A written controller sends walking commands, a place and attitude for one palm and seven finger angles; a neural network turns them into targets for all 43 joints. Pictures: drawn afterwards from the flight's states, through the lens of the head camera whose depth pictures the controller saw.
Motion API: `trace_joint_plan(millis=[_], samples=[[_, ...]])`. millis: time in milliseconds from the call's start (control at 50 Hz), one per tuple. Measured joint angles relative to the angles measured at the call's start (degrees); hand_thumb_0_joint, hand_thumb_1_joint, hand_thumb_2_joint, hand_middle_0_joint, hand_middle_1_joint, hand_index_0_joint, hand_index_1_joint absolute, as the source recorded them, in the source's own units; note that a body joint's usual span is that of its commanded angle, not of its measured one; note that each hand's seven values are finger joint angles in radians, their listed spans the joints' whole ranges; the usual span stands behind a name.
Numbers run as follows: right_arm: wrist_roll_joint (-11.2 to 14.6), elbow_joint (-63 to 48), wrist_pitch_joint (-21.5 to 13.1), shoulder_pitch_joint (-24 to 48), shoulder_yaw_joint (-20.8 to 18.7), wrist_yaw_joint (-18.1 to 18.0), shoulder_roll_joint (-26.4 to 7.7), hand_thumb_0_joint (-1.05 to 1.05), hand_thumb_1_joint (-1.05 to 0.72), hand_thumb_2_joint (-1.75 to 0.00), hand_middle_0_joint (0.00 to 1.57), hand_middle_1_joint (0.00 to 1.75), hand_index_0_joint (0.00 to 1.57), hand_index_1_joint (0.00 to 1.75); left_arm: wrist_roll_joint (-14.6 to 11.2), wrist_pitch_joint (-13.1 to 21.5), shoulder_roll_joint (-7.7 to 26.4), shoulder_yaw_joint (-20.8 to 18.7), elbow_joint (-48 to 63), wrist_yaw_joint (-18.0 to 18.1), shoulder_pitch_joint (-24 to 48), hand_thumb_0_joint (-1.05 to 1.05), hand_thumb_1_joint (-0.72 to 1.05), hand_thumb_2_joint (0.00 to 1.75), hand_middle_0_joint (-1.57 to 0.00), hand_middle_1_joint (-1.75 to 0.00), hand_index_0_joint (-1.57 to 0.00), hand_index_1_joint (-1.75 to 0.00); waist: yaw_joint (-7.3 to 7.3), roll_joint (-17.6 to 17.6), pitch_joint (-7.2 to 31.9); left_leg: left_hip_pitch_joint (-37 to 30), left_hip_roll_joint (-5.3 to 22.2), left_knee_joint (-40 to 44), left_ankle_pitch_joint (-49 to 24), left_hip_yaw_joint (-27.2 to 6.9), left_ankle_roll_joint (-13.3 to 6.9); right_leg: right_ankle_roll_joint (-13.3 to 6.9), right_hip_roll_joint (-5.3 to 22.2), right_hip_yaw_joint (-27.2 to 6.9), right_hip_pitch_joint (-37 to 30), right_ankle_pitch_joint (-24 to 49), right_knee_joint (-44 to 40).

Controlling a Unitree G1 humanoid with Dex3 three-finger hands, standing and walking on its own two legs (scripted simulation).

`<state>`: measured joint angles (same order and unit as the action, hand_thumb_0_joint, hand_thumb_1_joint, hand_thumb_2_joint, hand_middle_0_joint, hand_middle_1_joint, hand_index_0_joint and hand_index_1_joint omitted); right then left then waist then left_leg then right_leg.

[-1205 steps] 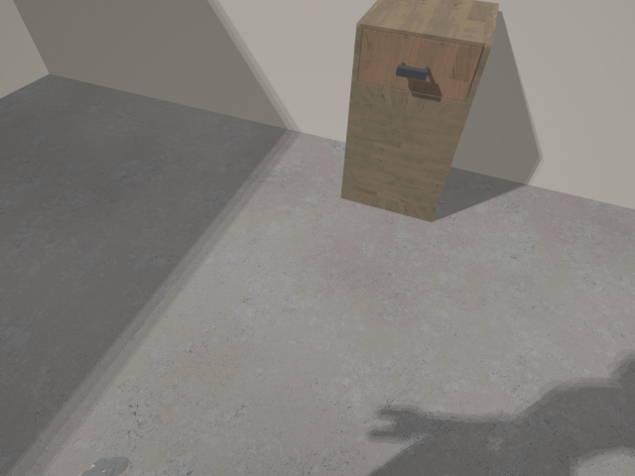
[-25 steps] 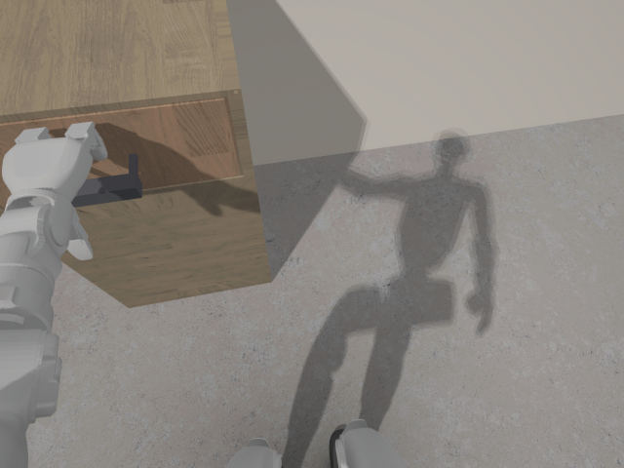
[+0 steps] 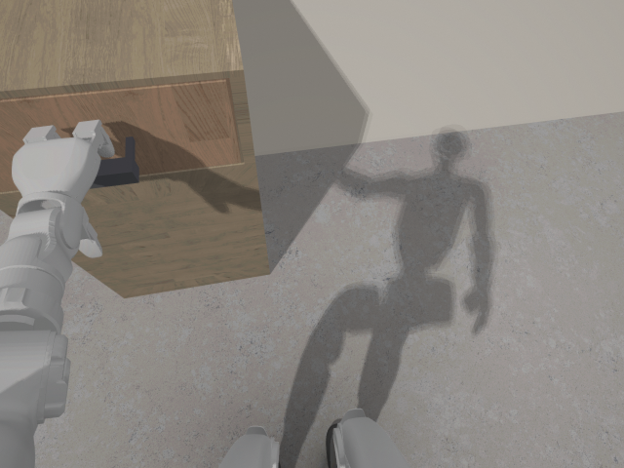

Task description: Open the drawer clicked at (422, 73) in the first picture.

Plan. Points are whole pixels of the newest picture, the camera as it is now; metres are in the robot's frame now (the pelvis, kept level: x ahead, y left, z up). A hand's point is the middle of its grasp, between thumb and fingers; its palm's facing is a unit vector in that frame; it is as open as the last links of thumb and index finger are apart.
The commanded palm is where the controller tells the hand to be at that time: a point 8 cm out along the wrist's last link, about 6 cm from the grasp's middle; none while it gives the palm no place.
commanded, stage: lower the fingers behind the handle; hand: left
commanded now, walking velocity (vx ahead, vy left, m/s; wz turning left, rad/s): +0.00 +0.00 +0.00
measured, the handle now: (99, 160) +0.53 +0.29 -0.02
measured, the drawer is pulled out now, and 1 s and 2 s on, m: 0.00 0.00 0.01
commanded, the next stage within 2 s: close the thumb around the handle in 0.86 s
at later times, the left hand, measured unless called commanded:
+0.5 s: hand (79, 205) +0.47 +0.31 -0.03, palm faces -0.10 -0.02 -0.99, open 13.9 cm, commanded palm +0.47 +0.30 +0.01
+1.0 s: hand (80, 203) +0.47 +0.31 -0.04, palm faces -0.11 -0.02 -0.99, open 13.8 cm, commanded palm +0.47 +0.30 +0.01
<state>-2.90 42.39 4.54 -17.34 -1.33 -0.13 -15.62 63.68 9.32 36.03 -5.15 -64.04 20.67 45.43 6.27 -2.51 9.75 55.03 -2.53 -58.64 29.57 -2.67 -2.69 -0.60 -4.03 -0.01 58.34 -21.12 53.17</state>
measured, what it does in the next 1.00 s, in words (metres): stands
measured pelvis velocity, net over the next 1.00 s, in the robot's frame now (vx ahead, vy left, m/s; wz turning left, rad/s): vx -0.02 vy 0.00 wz -0.01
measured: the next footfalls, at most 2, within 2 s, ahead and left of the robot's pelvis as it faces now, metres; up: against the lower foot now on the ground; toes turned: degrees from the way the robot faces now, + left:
none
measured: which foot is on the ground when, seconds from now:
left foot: down 0.00-1.00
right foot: down 0.00-1.00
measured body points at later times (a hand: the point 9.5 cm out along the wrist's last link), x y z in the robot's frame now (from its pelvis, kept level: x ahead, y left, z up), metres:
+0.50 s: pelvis -0.02 +0.00 -0.03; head +0.15 +0.01 +0.39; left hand +0.47 +0.31 +0.02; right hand -0.01 -0.28 -0.15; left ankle -0.03 +0.09 -0.67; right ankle +0.03 -0.12 -0.67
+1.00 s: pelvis -0.02 +0.00 -0.03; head +0.15 +0.02 +0.39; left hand +0.47 +0.31 +0.02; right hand -0.01 -0.27 -0.15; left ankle -0.03 +0.09 -0.67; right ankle +0.03 -0.12 -0.67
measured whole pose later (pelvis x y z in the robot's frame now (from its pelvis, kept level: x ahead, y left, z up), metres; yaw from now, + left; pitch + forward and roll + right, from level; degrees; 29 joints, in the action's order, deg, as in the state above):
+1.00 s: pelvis -0.02 +0.00 -0.03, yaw +0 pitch +29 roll -4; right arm -2.7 41.6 2.8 -18.2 0.3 -0.5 -15.8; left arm 63.4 9.9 40.9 -6.0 -65.1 18.1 49.0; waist 7.9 -2.7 9.3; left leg 64.9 -2.5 -67.6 31.8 -2.8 -3.0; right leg -0.2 -4.1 0.8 67.8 -22.7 60.9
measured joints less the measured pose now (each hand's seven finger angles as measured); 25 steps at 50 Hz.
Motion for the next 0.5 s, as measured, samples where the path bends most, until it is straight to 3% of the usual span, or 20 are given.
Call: trace_joint_plan(millis=[220,380,500], samples=[[0.1,-0.6,-0.4,-0.2,0.4,0.0,-0.8,0.0,-0.91,-0.9,0.2,0.3,0.2,0.3,0.2,-0.7,2.5,-0.5,-1.3,1.8,2.5,0.0,-0.49,0.3,-0.31,-1.24,-0.32,-1.2,0.27,-0.2,-0.5,4.5,0.0,-3.7,0.7,0.7,-0.1,0.1,-0.1,-0.4,4.8,-0.5,3.9],[0.7,-0.7,-0.9,-0.5,1.0,-0.4,-0.9,0.0,-0.91,-0.9,0.2,0.3,0.2,0.3,-0.3,-1.5,4.0,0.2,-3.5,-0.9,3.9,0.0,-0.49,0.3,-0.28,-1.23,-0.32,-1.2,0.71,-0.1,-0.5,6.8,-0.1,-5.6,1.0,0.8,-0.1,0.1,-0.1,-0.3,7.1,-0.7,5.8],[0.3,-0.6,-2.3,-1.0,0.8,-0.8,-0.8,0.0,-0.91,-0.9,0.2,0.3,0.2,0.3,-0.2,1.5,4.9,-1.3,-1.7,-1.6,3.8,0.0,-0.49,0.3,-0.3,-1.21,-0.3,-1.2,1.0,0.1,-0.2,10.5,-0.2,-8.6,1.7,0.2,0.0,0.0,0.1,0.5,10.5,-1.4,8.2]])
